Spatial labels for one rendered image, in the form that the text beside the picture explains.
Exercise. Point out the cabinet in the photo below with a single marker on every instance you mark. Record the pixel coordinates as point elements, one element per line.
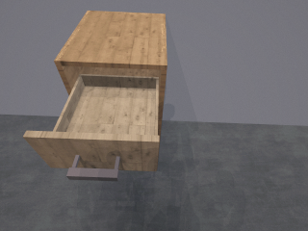
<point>120,44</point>

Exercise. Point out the handle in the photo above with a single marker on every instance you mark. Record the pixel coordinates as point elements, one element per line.
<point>93,174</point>

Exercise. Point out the drawer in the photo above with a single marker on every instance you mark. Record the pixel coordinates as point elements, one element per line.
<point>104,117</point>

